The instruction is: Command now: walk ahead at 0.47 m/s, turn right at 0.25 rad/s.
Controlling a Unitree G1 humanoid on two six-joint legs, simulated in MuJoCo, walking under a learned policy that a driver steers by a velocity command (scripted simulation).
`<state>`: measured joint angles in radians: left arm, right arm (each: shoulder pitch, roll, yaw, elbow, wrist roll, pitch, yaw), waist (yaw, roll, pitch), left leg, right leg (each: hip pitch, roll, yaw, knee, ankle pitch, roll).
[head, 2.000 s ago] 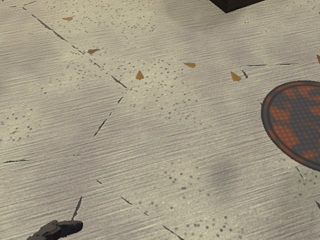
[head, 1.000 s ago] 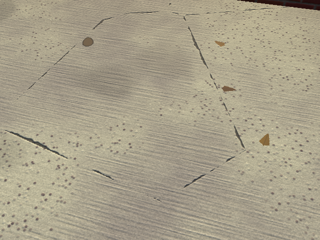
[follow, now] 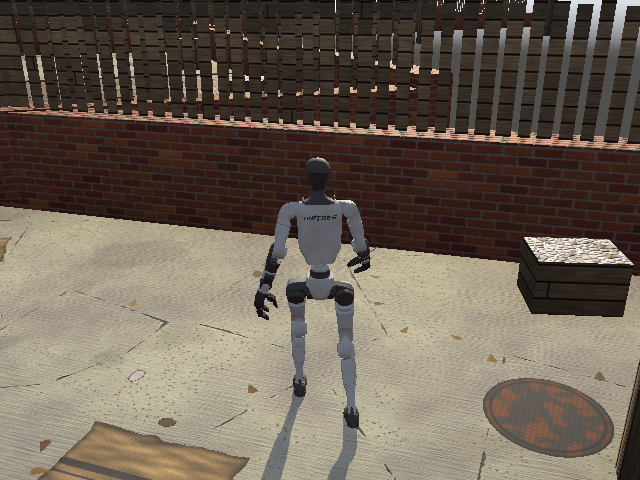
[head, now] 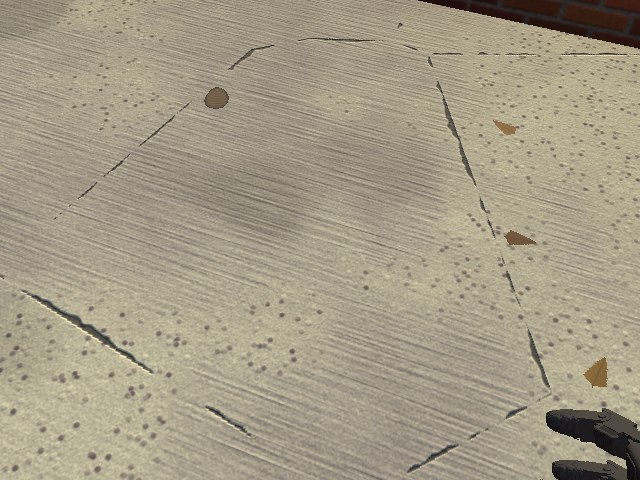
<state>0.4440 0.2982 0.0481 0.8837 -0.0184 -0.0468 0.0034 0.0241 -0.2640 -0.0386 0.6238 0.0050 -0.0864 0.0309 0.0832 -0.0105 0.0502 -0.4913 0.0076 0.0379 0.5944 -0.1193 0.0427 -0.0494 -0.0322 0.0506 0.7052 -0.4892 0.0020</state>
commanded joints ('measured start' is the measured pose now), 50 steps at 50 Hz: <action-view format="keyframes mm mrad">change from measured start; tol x32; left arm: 1 -24 135 25 -116 -40 -39 -2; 21 -437 21 8 -295 -6 -2 -67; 26 -5 202 105 -230 -9 22 -41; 50 -36 29 1 -125 38 2 10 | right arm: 1 354 -184 -60 39 -5 -1 -12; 50 160 -148 -30 100 -50 1 -27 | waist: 1 -190 216 -251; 20 -173 20 83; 27 -23 -247 -292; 50 -47 177 -312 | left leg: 1 722 381 -678 -348 -511 182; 7 300 239 -160 -474 -35 135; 18 515 260 113 -480 195 123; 25 575 248 203 52 899 52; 28 -258 -56 -110 851 -484 -55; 46 73 24 -71 -65 124 -44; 50 555 286 -318 -84 857 211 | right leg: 1 -682 13 100 615 -11 -28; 15 -640 -88 9 88 583 -3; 25 -259 96 -178 -111 321 -156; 28 514 -316 816 -375 123 -467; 37 -172 -113 76 -424 1080 -270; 47 -59 -115 116 -235 782 -163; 50 -272 57 56 50 191 -12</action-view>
